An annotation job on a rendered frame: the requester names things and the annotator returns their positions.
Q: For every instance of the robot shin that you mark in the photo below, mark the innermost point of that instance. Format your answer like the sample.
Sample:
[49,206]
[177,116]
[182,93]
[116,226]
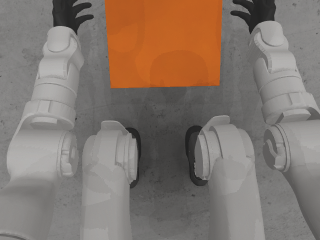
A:
[225,120]
[89,144]

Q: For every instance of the left robot shin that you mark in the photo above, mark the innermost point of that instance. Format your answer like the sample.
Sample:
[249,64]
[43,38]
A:
[89,144]

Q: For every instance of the carton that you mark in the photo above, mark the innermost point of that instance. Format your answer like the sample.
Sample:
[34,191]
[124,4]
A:
[163,43]

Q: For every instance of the left robot upper arm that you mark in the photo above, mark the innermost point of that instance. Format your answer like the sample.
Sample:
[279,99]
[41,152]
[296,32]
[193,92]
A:
[39,160]

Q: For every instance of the left robot hand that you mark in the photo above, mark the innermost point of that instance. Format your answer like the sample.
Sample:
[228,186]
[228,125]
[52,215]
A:
[64,14]

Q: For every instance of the right robot hand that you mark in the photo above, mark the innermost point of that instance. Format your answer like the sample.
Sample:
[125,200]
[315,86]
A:
[260,11]

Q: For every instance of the right robot forearm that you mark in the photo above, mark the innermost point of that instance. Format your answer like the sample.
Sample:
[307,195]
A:
[277,78]

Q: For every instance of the left robot forearm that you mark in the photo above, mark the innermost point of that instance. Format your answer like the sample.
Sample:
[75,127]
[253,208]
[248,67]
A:
[56,85]

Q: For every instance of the right robot upper arm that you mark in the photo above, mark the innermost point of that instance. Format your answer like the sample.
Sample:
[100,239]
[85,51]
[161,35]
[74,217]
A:
[293,148]

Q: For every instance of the right robot shin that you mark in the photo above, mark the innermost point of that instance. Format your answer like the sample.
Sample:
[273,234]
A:
[225,120]

